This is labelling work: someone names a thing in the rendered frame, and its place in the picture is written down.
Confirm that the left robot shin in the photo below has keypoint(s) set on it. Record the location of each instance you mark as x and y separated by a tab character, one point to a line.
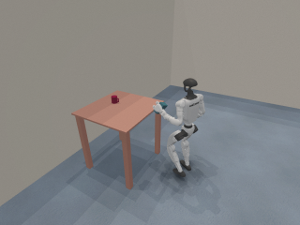
174	157

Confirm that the sponge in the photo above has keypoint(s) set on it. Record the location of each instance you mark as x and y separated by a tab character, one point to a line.
163	105

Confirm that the right robot upper arm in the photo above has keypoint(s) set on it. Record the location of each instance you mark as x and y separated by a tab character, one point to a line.
201	104

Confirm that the left robot hand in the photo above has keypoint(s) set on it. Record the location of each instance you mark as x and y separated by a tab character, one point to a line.
157	107

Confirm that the robot left forearm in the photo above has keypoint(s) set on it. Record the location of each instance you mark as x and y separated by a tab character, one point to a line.
169	118

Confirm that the table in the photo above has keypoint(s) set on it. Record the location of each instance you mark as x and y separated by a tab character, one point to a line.
122	116

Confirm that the left robot upper arm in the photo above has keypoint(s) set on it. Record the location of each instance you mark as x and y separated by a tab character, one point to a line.
180	104

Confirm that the robot left foot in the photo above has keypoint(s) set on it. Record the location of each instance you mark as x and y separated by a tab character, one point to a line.
182	173

